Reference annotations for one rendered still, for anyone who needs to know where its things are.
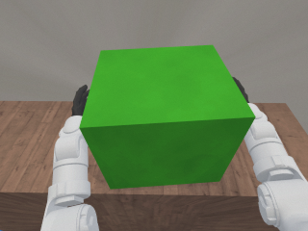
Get carton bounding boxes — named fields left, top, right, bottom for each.
left=79, top=44, right=256, bottom=190

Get pedestal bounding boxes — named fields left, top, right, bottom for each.
left=0, top=101, right=308, bottom=231

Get robot left hand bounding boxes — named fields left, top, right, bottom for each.
left=71, top=85, right=90, bottom=116

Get right robot forearm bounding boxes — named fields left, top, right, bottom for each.
left=244, top=103, right=308, bottom=185

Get left robot forearm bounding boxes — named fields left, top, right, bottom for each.
left=40, top=115, right=91, bottom=231

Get robot right upper arm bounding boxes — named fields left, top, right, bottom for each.
left=257, top=179, right=308, bottom=231

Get robot right hand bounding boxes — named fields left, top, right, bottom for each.
left=232, top=77, right=249, bottom=103

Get robot left upper arm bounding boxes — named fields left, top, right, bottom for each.
left=41, top=203, right=99, bottom=231

